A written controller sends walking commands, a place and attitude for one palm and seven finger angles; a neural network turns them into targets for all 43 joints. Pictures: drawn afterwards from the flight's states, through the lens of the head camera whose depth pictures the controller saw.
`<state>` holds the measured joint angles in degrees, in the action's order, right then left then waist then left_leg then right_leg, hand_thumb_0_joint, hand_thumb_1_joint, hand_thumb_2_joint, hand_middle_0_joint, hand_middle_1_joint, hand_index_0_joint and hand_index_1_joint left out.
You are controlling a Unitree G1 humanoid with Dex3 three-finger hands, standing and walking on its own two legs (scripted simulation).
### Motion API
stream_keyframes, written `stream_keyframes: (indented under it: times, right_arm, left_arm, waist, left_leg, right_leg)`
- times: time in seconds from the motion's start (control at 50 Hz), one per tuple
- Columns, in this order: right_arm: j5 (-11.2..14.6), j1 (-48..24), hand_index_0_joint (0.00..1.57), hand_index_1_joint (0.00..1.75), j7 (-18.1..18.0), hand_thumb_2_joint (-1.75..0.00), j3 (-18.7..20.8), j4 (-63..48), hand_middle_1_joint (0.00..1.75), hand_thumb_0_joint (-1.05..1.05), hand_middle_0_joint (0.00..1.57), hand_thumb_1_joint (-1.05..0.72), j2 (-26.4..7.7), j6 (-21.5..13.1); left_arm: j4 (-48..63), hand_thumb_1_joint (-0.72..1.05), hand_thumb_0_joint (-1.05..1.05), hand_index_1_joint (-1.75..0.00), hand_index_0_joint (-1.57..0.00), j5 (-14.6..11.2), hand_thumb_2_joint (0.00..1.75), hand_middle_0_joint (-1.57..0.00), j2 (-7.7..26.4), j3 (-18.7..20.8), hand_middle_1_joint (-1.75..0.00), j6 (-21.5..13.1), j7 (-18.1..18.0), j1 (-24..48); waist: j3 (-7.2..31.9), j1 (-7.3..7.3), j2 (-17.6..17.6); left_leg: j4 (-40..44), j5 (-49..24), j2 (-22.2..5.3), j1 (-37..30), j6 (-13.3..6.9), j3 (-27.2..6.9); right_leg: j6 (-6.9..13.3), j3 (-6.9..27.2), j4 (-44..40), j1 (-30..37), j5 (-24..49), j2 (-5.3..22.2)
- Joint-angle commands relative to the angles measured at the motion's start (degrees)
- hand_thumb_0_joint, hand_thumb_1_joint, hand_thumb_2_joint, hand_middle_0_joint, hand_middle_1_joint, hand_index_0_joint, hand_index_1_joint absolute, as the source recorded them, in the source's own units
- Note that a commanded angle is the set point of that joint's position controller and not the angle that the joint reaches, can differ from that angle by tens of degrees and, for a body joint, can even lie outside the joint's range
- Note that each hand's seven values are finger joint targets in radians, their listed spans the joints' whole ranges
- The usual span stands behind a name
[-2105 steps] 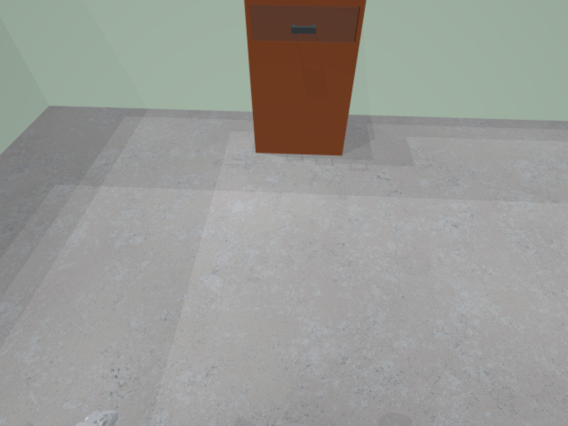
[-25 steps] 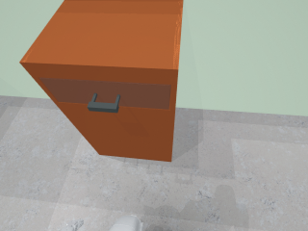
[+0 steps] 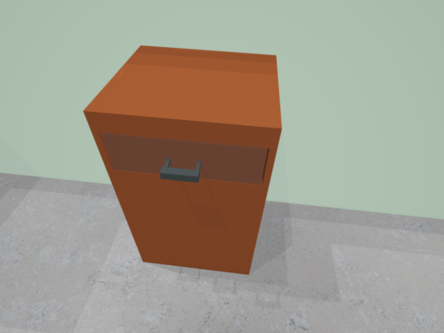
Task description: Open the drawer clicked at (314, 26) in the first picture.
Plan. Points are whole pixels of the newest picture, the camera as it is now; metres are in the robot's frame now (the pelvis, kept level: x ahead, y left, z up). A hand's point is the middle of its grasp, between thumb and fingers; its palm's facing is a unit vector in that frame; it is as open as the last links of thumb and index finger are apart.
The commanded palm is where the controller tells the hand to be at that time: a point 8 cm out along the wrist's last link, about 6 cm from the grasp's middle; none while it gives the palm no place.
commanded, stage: come to a stop and stand still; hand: left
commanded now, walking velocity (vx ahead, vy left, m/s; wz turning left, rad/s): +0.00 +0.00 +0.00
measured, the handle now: (181, 168) +0.54 +0.16 -0.06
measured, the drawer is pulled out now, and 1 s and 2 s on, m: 0.00 0.00 0.00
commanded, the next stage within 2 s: look again from close up in 0.74 s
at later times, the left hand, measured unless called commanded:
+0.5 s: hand out of the picture -0.08 +0.16 -0.17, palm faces +0.06 -0.99 -0.15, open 7.4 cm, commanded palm none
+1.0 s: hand out of the picture -0.06 +0.13 -0.17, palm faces +0.09 -0.99 -0.14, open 7.4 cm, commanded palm none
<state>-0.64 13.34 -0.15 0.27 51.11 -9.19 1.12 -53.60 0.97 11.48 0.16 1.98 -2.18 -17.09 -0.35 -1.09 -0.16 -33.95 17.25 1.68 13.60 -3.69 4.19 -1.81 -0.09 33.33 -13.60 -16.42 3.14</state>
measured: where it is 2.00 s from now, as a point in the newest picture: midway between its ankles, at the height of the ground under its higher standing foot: outside the picture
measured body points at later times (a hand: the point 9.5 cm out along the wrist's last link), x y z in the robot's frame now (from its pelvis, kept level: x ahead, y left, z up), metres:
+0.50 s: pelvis -0.04 +0.00 +0.01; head -0.06 +0.01 +0.46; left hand -0.08 +0.21 -0.16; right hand -0.05 -0.23 -0.15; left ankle +0.02 +0.08 -0.73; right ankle +0.02 -0.15 -0.73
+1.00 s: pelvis -0.04 -0.02 +0.01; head -0.05 -0.01 +0.46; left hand -0.07 +0.19 -0.16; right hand -0.04 -0.23 -0.15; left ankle +0.02 +0.08 -0.73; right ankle +0.02 -0.15 -0.73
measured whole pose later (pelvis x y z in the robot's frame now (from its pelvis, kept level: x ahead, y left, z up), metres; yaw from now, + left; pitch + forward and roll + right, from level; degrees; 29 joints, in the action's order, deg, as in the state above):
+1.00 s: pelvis -0.04 -0.02 +0.01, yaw +2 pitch -2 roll +0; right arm -0.9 19.8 -0.8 0.8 61.1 -7.6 0.1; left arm -61.0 1.2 6.6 0.1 -0.3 -1.7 -21.8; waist 1.0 0.1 0.8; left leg -28.2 9.9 1.6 17.0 -2.4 2.1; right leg -0.9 2.0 28.2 -16.5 -10.4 0.4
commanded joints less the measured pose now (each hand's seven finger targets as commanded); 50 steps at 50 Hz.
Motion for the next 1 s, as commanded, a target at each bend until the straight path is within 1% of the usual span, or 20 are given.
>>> stream_keyframes:
  times: [0.0, 0.02, 0.06, 0.1, 0.14, 0.18, 0.26, 0.36, 0.4, 0.42, 0.46, 0.5, 0.52, 0.6, 0.7, 0.82, 0.84, 0.88, 0.92, 0.98]
  right_arm:
    - [-0.6, 1.1, 0.20, 0.30, -0.6, -0.90, 2.4, -3.5, 0.30, 0.00, 0.20, -0.90, -9.5, -1.4]
    - [-0.6, 1.2, 0.20, 0.30, -0.6, -0.90, 2.5, -3.4, 0.30, 0.00, 0.20, -0.90, -9.5, -1.5]
    - [-0.6, 1.8, 0.20, 0.30, -0.6, -0.90, 2.4, -2.8, 0.30, 0.00, 0.20, -0.90, -9.6, -1.5]
    - [-0.6, 2.6, 0.20, 0.30, -0.7, -0.90, 2.3, -2.0, 0.30, 0.00, 0.20, -0.90, -9.3, -1.6]
    - [-0.6, 3.3, 0.20, 0.30, -0.7, -0.90, 2.2, -0.9, 0.30, 0.00, 0.20, -0.90, -9.2, -1.6]
    - [-0.5, 4.4, 0.20, 0.30, -0.7, -0.90, 2.0, 0.2, 0.30, 0.00, 0.20, -0.90, -8.9, -1.6]
    - [-0.5, 5.6, 0.20, 0.30, -0.8, -0.90, 1.8, 2.4, 0.30, 0.00, 0.20, -0.90, -8.3, -1.5]
    - [-0.3, 7.3, 0.20, 0.30, -0.9, -0.90, 1.5, 4.6, 0.30, 0.00, 0.20, -0.90, -7.3, -1.5]
    - [-0.3, 8.0, 0.20, 0.30, -1.0, -0.90, 1.6, 5.3, 0.30, 0.00, 0.20, -0.90, -7.1, -1.6]
    - [-0.3, 7.9, 0.20, 0.30, -1.0, -0.90, 1.5, 5.6, 0.30, 0.00, 0.20, -0.90, -6.9, -1.6]
    - [-0.2, 7.9, 0.20, 0.30, -1.0, -0.90, 1.5, 6.1, 0.30, 0.00, 0.20, -0.90, -6.5, -1.6]
    - [-0.2, 8.3, 0.20, 0.30, -1.1, -0.90, 1.6, 6.5, 0.30, 0.00, 0.20, -0.90, -6.2, -1.7]
    - [-0.2, 8.3, 0.20, 0.30, -1.1, -0.90, 1.5, 6.6, 0.30, 0.00, 0.20, -0.90, -6.0, -1.7]
    - [-0.2, 8.4, 0.20, 0.30, -1.1, -0.90, 1.6, 7.2, 0.30, 0.00, 0.20, -0.90, -5.3, -1.7]
    - [-0.3, 8.8, 0.20, 0.30, -1.2, -0.90, 1.6, 7.6, 0.30, 0.00, 0.20, -0.90, -4.7, -1.8]
    - [-0.5, 8.7, 0.20, 0.30, -1.1, -0.90, 1.6, 7.6, 0.30, 0.00, 0.20, -0.90, -4.6, -1.7]
    - [-0.5, 8.7, 0.20, 0.30, -1.1, -0.90, 1.6, 7.6, 0.30, 0.00, 0.20, -0.90, -4.5, -1.7]
    - [-0.4, 9.0, 0.20, 0.30, -1.2, -0.90, 1.6, 7.6, 0.30, 0.00, 0.20, -0.90, -4.2, -1.8]
    - [-0.4, 9.2, 0.20, 0.30, -1.2, -0.90, 1.4, 7.8, 0.30, 0.00, 0.20, -0.90, -4.0, -1.9]
    - [-0.4, 9.5, 0.20, 0.30, -1.2, -0.90, 1.5, 7.9, 0.30, 0.00, 0.20, -0.90, -4.2, -1.8]
  left_arm:
    - [3.3, 0.90, 0.00, -0.30, -0.20, 0.5, 0.90, -0.20, 5.0, 1.3, -0.30, -0.6, 0.2, -3.0]
    - [2.9, 0.90, 0.00, -0.30, -0.20, 0.6, 0.90, -0.20, 4.6, 1.3, -0.30, -0.7, 0.3, -4.0]
    - [2.3, 0.90, 0.00, -0.30, -0.20, 0.6, 0.90, -0.20, 4.1, 1.2, -0.30, -0.8, 0.4, -5.0]
    - [1.8, 0.90, 0.00, -0.30, -0.20, 0.6, 0.90, -0.20, 4.0, 1.2, -0.30, -1.1, 0.5, -5.4]
    - [1.0, 0.90, 0.00, -0.30, -0.20, 0.6, 0.90, -0.20, 3.7, 1.1, -0.30, -1.3, 0.5, -5.9]
    - [0.3, 0.90, 0.00, -0.30, -0.20, 0.6, 0.90, -0.20, 3.8, 1.0, -0.30, -1.6, 0.6, -5.9]
    - [-1.7, 0.90, 0.00, -0.30, -0.20, 0.5, 0.90, -0.20, 3.0, 0.7, -0.30, -1.8, 0.5, -7.4]
    - [-3.6, 0.90, 0.00, -0.30, -0.20, 0.3, 0.90, -0.20, 2.0, 0.6, -0.30, -2.3, 0.4, -8.5]
    - [-4.1, 0.90, 0.00, -0.30, -0.20, 0.3, 0.90, -0.20, 1.7, 0.5, -0.30, -2.3, 0.3, -8.5]
    - [-4.5, 0.90, 0.00, -0.30, -0.20, 0.3, 0.90, -0.20, 1.4, 0.5, -0.30, -2.3, 0.3, -8.9]
    - [-5.1, 0.90, 0.00, -0.30, -0.20, 0.4, 0.90, -0.20, 0.9, 0.5, -0.30, -2.5, 0.3, -9.2]
    - [-5.4, 0.90, 0.00, -0.30, -0.20, 0.4, 0.90, -0.20, 0.6, 0.6, -0.30, -2.5, 0.3, -9.6]
    - [-5.7, 0.90, 0.00, -0.30, -0.20, 0.4, 0.90, -0.20, 0.4, 0.5, -0.30, -2.6, 0.3, -9.6]
    - [-5.9, 0.90, 0.00, -0.30, -0.20, 0.5, 0.90, -0.20, -0.1, 0.6, -0.30, -2.7, 0.2, -9.8]
    - [-6.0, 0.90, 0.00, -0.30, -0.20, 0.5, 0.90, -0.20, -0.5, 0.7, -0.30, -2.8, 0.1, -9.7]
    - [-6.0, 0.90, 0.00, -0.30, -0.20, 0.6, 0.90, -0.20, -0.5, 0.9, -0.30, -2.7, 0.2, -9.5]
    - [-6.0, 0.90, 0.00, -0.30, -0.20, 0.6, 0.90, -0.20, -0.6, 1.0, -0.30, -2.7, 0.2, -9.7]
    - [-5.9, 0.90, 0.00, -0.30, -0.20, 0.5, 0.90, -0.20, -0.6, 1.0, -0.30, -2.9, 0.2, -9.5]
    - [-5.9, 0.90, 0.00, -0.30, -0.20, 0.4, 0.90, -0.20, -0.5, 0.9, -0.30, -3.0, 0.3, -9.1]
    - [-5.7, 0.90, 0.00, -0.30, -0.20, 0.4, 0.90, -0.20, -0.2, 1.0, -0.30, -2.9, 0.2, -8.7]
  waist:
    - [-6.1, 0.06, -4.7]
    - [-5.2, -0.15, -3.0]
    - [-4.5, -0.17, -1.8]
    - [-3.5, -0.22, -1.8]
    - [-3.9, -0.02, -2.1]
    - [-4.0, 0.29, -0.9]
    - [-5.5, 0.42, -1.5]
    - [-5.5, 0.85, 0.3]
    - [-5.2, 1.13, -0.6]
    - [-5.5, 0.94, -1.0]
    - [-6.1, 0.92, 0.3]
    - [-5.6, 0.95, 0.0]
    - [-5.6, 1.01, 0.6]
    - [-6.1, 0.98, -0.2]
    - [-5.9, 1.05, 0.3]
    - [-7.4, 0.84, -0.5]
    - [-7.0, 0.78, -0.6]
    - [-6.4, 0.81, 1.2]
    - [-5.7, 1.04, 0.7]
    - [-5.8, 1.16, -0.1]
  left_leg:
    - [20.8, 16.6, -9.5, 12.8, -0.8, -13.5]
    - [20.9, 17.1, -9.8, 12.7, -1.0, -13.9]
    - [21.1, 18.3, -9.6, 13.0, -0.9, -13.8]
    - [21.0, 17.7, -9.4, 11.7, -0.8, -13.6]
    - [20.9, 17.7, -9.0, 11.5, -0.5, -13.1]
    - [20.5, 16.8, -8.5, 10.9, -0.3, -13.2]
    - [19.9, 16.9, -7.9, 10.6, 0.1, -12.4]
    - [18.2, 14.1, -7.2, 8.8, 0.4, -11.5]
    - [18.4, 14.2, -7.4, 7.8, 0.5, -11.8]
    - [18.5, 14.4, -7.5, 8.2, 0.4, -11.7]
    - [18.0, 14.1, -7.2, 8.9, 0.5, -11.5]
    - [17.8, 13.6, -7.2, 8.1, 0.5, -11.5]
    - [17.5, 13.3, -7.1, 8.0, 0.5, -11.6]
    - [17.4, 13.3, -7.1, 8.5, 0.6, -11.6]
    - [17.0, 12.3, -7.0, 8.0, 0.8, -11.6]
    - [17.6, 14.6, -6.9, 10.0, 0.8, -12.0]
    - [17.3, 14.2, -6.8, 10.1, 0.8, -11.9]
    - [16.5, 12.3, -6.5, 9.3, 0.8, -11.5]
    - [16.0, 10.6, -6.4, 7.8, 1.0, -11.0]
    - [16.3, 12.1, -6.6, 8.1, 1.1, -11.3]
  right_leg:
    - [2.9, -1.2, -2.5, 0.8, -0.3, -1.0]
    - [2.9, -1.1, -2.7, 1.3, -0.2, -1.0]
    - [3.0, -0.7, -3.6, 1.7, -0.8, -0.9]
    - [3.1, -0.1, -4.7, 1.5, -1.2, -0.6]
    - [3.2, 0.7, -5.9, 0.9, -1.8, -0.4]
    - [3.3, 1.7, -7.0, 0.5, -2.4, -0.2]
    - [3.4, 3.3, -9.0, -1.3, -4.7, 0.2]
    - [3.7, 5.4, -10.8, -3.1, -6.3, 0.6]
    - [3.6, 5.3, -10.6, -4.0, -6.2, 0.3]
    - [3.5, 5.2, -10.6, -3.8, -5.9, 0.2]
    - [3.5, 5.8, -11.0, -3.9, -6.3, 0.3]
    - [3.5, 5.8, -11.1, -4.3, -6.5, 0.3]
    - [3.5, 6.0, -11.2, -4.6, -6.6, 0.2]
    - [3.5, 6.2, -11.4, -4.9, -6.6, 0.1]
    - [3.6, 6.4, -11.5, -5.4, -6.2, 0.1]
    - [3.4, 6.2, -11.5, -5.7, -7.8, -0.3]
    - [3.4, 6.5, -11.6, -5.3, -7.6, -0.3]
    - [3.5, 6.9, -12.1, -5.1, -7.3, 0.1]
    - [3.6, 7.1, -12.5, -5.5, -6.9, 0.4]
    - [3.5, 7.0, -12.6, -5.6, -7.9, 0.1]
